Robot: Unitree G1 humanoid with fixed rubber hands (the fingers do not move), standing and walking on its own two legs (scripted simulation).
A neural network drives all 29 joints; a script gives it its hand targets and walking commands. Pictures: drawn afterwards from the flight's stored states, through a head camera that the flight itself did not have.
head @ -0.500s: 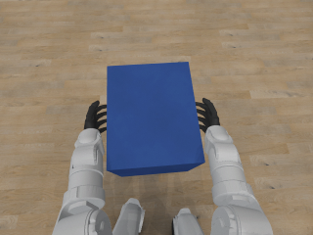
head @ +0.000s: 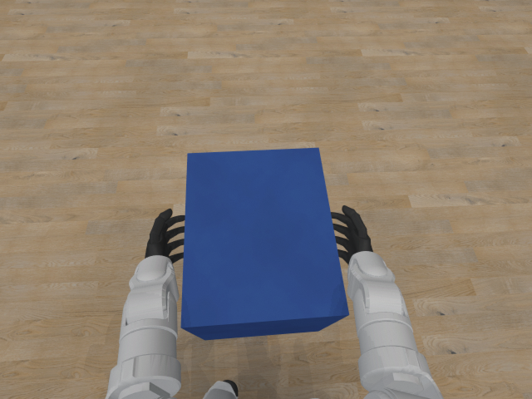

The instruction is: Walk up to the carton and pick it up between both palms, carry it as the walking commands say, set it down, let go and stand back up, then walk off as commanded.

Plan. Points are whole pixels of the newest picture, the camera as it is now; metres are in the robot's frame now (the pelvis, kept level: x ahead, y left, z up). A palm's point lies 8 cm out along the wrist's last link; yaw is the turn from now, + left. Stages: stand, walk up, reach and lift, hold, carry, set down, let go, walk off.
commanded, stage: reach and lift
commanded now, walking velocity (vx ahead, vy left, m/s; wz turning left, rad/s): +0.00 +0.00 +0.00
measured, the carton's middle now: (258, 249) +0.39 +0.05 -0.10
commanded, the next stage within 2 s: none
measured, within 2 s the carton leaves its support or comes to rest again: neither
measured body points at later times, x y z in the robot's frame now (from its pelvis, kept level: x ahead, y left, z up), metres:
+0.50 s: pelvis +0.01 +0.00 +0.04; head +0.05 +0.00 +0.49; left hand +0.33 +0.20 +0.03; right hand +0.36 -0.11 +0.03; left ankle +0.05 +0.14 -0.70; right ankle +0.01 -0.13 -0.70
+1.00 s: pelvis +0.02 +0.00 +0.05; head -0.02 +0.00 +0.50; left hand +0.31 +0.20 +0.09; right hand +0.35 -0.11 +0.08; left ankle +0.05 +0.13 -0.70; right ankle +0.01 -0.13 -0.70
